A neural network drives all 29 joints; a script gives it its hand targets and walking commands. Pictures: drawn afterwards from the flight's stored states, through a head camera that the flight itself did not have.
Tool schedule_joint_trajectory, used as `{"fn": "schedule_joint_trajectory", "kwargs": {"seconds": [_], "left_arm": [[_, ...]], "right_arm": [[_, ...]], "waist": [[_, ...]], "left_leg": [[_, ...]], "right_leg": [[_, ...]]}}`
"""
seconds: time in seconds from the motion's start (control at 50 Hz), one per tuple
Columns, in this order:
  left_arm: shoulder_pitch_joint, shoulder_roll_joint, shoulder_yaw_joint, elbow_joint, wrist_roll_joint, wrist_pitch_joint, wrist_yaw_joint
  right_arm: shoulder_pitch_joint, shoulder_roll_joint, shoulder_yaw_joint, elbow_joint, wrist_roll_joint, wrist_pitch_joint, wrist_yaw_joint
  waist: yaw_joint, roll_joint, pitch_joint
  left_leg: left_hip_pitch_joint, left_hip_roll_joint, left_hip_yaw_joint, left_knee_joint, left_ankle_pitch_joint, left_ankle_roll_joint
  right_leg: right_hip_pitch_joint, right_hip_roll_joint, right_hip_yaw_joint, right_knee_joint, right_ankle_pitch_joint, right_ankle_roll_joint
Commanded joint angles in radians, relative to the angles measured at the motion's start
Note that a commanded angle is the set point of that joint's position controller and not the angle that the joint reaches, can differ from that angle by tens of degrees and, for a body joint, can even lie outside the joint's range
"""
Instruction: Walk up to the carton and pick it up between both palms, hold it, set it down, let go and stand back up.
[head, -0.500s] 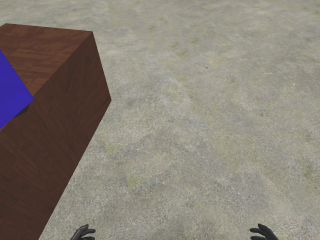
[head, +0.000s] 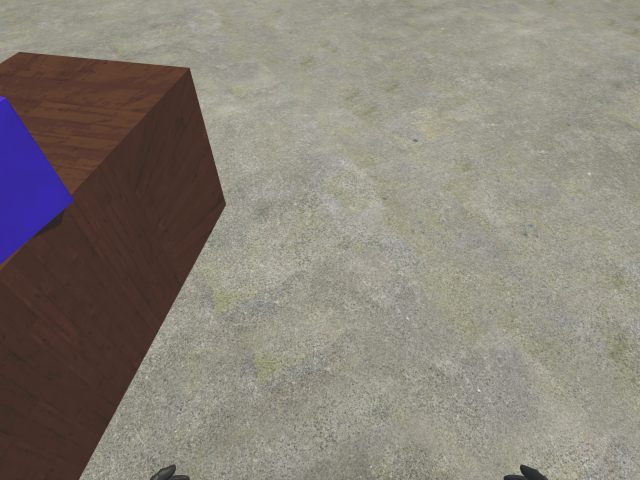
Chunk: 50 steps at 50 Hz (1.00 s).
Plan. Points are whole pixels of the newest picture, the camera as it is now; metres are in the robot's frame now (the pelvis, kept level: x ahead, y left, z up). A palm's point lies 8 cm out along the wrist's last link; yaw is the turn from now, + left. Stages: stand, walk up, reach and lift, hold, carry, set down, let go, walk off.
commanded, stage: walk up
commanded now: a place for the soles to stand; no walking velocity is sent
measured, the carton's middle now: out of the picture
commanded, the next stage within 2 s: none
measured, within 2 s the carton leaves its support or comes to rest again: neither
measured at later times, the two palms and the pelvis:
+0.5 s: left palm out of the picture +0.07 +0.38 -0.14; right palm (468, 421) +0.22 -0.17 -0.09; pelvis +0.08 +0.09 -0.02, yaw +22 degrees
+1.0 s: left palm out of the picture +0.13 +0.35 -0.09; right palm (341, 237) +0.55 +0.00 -0.10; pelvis +0.30 +0.12 +0.00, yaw +43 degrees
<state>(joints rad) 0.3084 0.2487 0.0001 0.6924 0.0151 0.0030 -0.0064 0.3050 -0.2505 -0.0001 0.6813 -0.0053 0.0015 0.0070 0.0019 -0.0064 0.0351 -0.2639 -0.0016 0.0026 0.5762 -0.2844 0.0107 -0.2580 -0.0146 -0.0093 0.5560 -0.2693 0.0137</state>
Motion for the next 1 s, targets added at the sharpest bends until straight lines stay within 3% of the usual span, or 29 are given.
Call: {"fn": "schedule_joint_trajectory", "kwargs": {"seconds": [0.0,0.02,0.04,0.06,0.08,0.1,0.14,0.18,0.24,0.28,0.3,0.32,0.34,0.36,0.38,0.44,0.48,0.62,0.66,0.68,0.7,0.72,0.74,0.76,0.78,0.82,0.84,0.92,0.98], "left_arm": [[-0.008,0.211,0.104,-0.112,0.061,-0.039,0.004],[0.069,0.248,0.122,-0.094,0.074,-0.046,0.008],[0.141,0.304,0.138,-0.049,0.072,-0.052,0.012],[0.105,0.292,0.127,-0.046,0.08,-0.061,0.024],[0.067,0.254,0.118,-0.042,0.077,-0.076,0.032],[0.026,0.256,0.117,-0.039,0.081,-0.091,0.035],[-0.06,0.256,0.114,-0.031,0.077,-0.097,0.03],[-0.101,0.257,0.116,-0.031,0.07,-0.091,0.016],[-0.125,0.265,0.123,-0.023,0.068,-0.077,0.0],[-0.129,0.253,0.118,-0.013,0.061,-0.061,-0.008],[-0.112,0.2,0.099,-0.015,0.06,-0.049,-0.016],[-0.15,0.119,0.063,-0.05,0.056,-0.04,-0.034],[-0.17,0.112,0.056,-0.141,0.042,-0.035,-0.05],[-0.161,0.171,0.067,-0.157,0.025,-0.027,-0.048],[-0.165,0.201,0.069,-0.149,0.018,-0.032,-0.051],[-0.054,0.212,0.081,-0.086,0.016,-0.066,-0.059],[-0.012,0.19,0.079,-0.075,0.021,-0.061,-0.07],[-0.083,0.127,0.071,-0.152,0.027,-0.046,-0.064],[0.005,0.125,0.082,-0.143,0.03,-0.058,-0.052],[0.089,0.142,0.092,-0.13,0.029,-0.064,-0.042],[0.188,0.176,0.104,-0.112,0.031,-0.07,-0.029],[0.275,0.249,0.114,-0.099,0.055,-0.076,-0.012],[0.217,0.348,0.126,-0.149,0.073,-0.074,0.001],[0.128,0.347,0.129,-0.146,0.046,-0.068,0.007],[0.081,0.289,0.109,-0.141,0.029,-0.065,0.009],[0.045,0.214,0.09,-0.126,0.038,-0.062,0.007],[0.037,0.182,0.078,-0.114,0.039,-0.065,0.005],[0.115,0.175,0.068,-0.07,0.035,-0.078,-0.003],[0.149,0.195,0.069,-0.061,0.033,-0.073,-0.003]], "right_arm": [[0.079,-0.202,-0.093,-0.076,-0.02,-0.015,0.025],[0.041,-0.183,-0.088,-0.092,-0.023,-0.004,0.043],[-0.073,-0.151,-0.083,-0.153,-0.048,0.001,0.056],[-0.11,-0.173,-0.094,-0.187,-0.086,0.007,0.061],[-0.07,-0.198,-0.107,-0.168,-0.084,0.009,0.068],[-0.015,-0.192,-0.113,-0.156,-0.071,0.008,0.073],[0.042,-0.151,-0.109,-0.137,-0.042,0.006,0.088],[0.037,-0.134,-0.105,-0.125,-0.023,-0.004,0.098],[0.103,-0.128,-0.107,-0.084,-0.017,-0.02,0.089],[0.22,-0.155,-0.126,-0.045,-0.025,-0.03,0.064],[0.327,-0.199,-0.147,-0.004,-0.025,-0.036,0.038],[0.427,-0.266,-0.166,0.017,-0.028,-0.042,0.01],[0.385,-0.335,-0.149,-0.022,-0.031,-0.049,0.001],[0.298,-0.389,-0.158,-0.026,-0.013,-0.035,-0.009],[0.237,-0.378,-0.146,-0.043,-0.014,-0.032,-0.024],[0.132,-0.298,-0.112,-0.062,-0.047,-0.037,-0.042],[0.101,-0.275,-0.103,-0.053,-0.044,-0.048,-0.037],[0.126,-0.259,-0.11,-0.029,-0.038,-0.07,-0.016],[0.1,-0.255,-0.11,-0.044,-0.044,-0.06,-0.012],[0.079,-0.238,-0.104,-0.054,-0.048,-0.053,-0.011],[0.099,-0.187,-0.085,-0.062,-0.054,-0.047,-0.01],[0.144,-0.088,-0.05,-0.085,-0.051,-0.046,-0.004],[0.217,-0.07,-0.046,-0.143,-0.046,-0.04,-0.013],[0.175,-0.154,-0.063,-0.145,-0.081,-0.021,-0.023],[0.142,-0.176,-0.074,-0.123,-0.085,-0.007,-0.018],[0.141,-0.156,-0.076,-0.077,-0.043,-0.002,-0.004],[0.16,-0.145,-0.08,-0.064,-0.033,-0.003,0.005],[0.07,-0.095,-0.065,-0.099,-0.033,-0.014,0.026],[-0.013,-0.072,-0.057,-0.133,-0.04,-0.021,0.032]], "waist": [[0.011,-0.069,-0.014],[0.071,-0.132,0.012],[0.149,-0.268,0.016],[0.124,-0.165,0.078],[0.101,-0.05,0.097],[0.074,-0.029,0.092],[0.043,-0.118,0.073],[0.043,-0.197,0.058],[0.015,-0.18,0.011],[-0.043,-0.049,-0.038],[-0.097,0.095,-0.079],[-0.169,0.33,-0.019],[-0.126,0.358,0.056],[-0.092,0.24,0.101],[-0.069,0.183,0.128],[-0.017,0.198,0.107],[0.001,0.189,0.072],[-0.028,0.126,0.05],[0.012,0.104,0.017],[0.061,0.064,-0.003],[0.11,-0.021,-0.043],[0.14,-0.253,-0.106],[0.07,-0.35,-0.056],[0.044,-0.208,0.011],[0.031,-0.129,0.106],[0.025,-0.117,0.15],[0.016,-0.124,0.133],[0.046,-0.168,0.065],[0.069,-0.15,0.033]], "left_leg": [[-0.309,0.05,-0.246,-0.078,-0.288,0.079],[-0.532,0.033,-0.155,-0.012,-0.347,0.046],[-0.551,0.007,-0.012,0.321,-0.232,0.001],[-0.562,0.126,-0.046,0.462,-0.213,-0.01],[-0.511,0.147,-0.07,0.491,-0.17,-0.015],[-0.467,0.173,-0.089,0.497,-0.14,-0.016],[-0.375,0.186,-0.067,0.406,-0.12,-0.018],[-0.269,0.169,-0.002,0.291,-0.094,-0.013],[-0.057,0.1,0.148,0.171,-0.027,0.014],[0.144,0.049,0.205,0.115,0.002,0.035],[0.25,-0.015,0.197,0.089,-0.095,0.054],[0.292,0.088,-0.107,-0.097,-0.293,0.123],[0.237,0.303,-0.712,-0.344,-0.546,0.233],[0.123,0.429,-0.893,-0.502,-0.766,0.322],[0.117,0.407,-0.807,-0.489,-0.756,0.318],[-0.027,0.28,-0.442,-0.363,-0.395,0.233],[-0.119,0.22,-0.322,-0.351,-0.282,0.222],[-0.078,0.186,-0.291,-0.255,-0.217,0.191],[-0.149,0.169,-0.303,-0.161,-0.214,0.158],[-0.227,0.139,-0.295,-0.059,-0.225,0.134],[-0.304,0.078,-0.249,0.13,-0.225,0.098],[-0.395,-0.047,-0.104,0.498,-0.246,0.044],[-0.497,-0.084,-0.082,0.669,-0.338,-0.006],[-0.46,0.024,-0.128,0.77,-0.282,0.001],[-0.463,0.063,-0.135,0.781,-0.196,-0.007],[-0.425,0.113,-0.112,0.663,-0.078,-0.016],[-0.368,0.111,-0.105,0.613,-0.049,-0.019],[-0.373,0.091,-0.029,0.45,-0.012,-0.026],[-0.346,0.084,0.023,0.278,0.03,-0.013]], "right_leg": [[0.24,-0.088,0.118,-0.041,-0.324,-0.109],[0.377,-0.202,0.226,-0.129,-0.462,-0.165],[0.316,-0.446,0.451,-0.339,-0.559,-0.297],[0.214,-0.566,0.499,-0.378,-0.468,-0.361],[0.151,-0.527,0.425,-0.38,-0.405,-0.337],[0.127,-0.489,0.347,-0.361,-0.353,-0.314],[0.113,-0.41,0.143,-0.349,-0.267,-0.266],[0.079,-0.336,-0.017,-0.322,-0.241,-0.231],[0.015,-0.259,-0.164,-0.21,-0.272,-0.201],[-0.081,-0.242,-0.217,-0.012,-0.367,-0.181],[-0.135,-0.181,-0.261,0.247,-0.312,-0.14],[-0.345,-0.101,-0.268,0.622,-0.366,-0.086],[-0.598,-0.012,-0.099,0.745,-0.409,-0.042],[-0.592,-0.076,0.066,0.761,-0.392,-0.042],[-0.615,-0.1,0.091,0.769,-0.311,-0.034],[-0.412,-0.121,0.069,0.565,-0.159,-0.02],[-0.283,-0.084,0.036,0.493,-0.092,-0.002],[-0.189,-0.033,0.033,0.168,0.095,-0.009],[0.01,-0.009,0.009,0.103,0.087,-0.018],[0.153,0.006,-0.004,0.079,0.078,-0.023],[0.291,-0.009,0.03,0.06,0.004,-0.033],[0.374,-0.215,0.306,-0.086,-0.3,-0.06],[0.285,-0.447,0.808,-0.348,-0.469,-0.14],[0.122,-0.513,0.934,-0.437,-0.617,-0.205],[0.059,-0.467,0.789,-0.425,-0.552,-0.194],[0.023,-0.326,0.352,-0.326,-0.218,-0.179],[0.013,-0.278,0.22,-0.318,-0.107,-0.163],[0.162,-0.268,0.028,-0.245,0.306,-0.215],[0.223,-0.274,-0.047,-0.193,0.402,-0.214]]}}
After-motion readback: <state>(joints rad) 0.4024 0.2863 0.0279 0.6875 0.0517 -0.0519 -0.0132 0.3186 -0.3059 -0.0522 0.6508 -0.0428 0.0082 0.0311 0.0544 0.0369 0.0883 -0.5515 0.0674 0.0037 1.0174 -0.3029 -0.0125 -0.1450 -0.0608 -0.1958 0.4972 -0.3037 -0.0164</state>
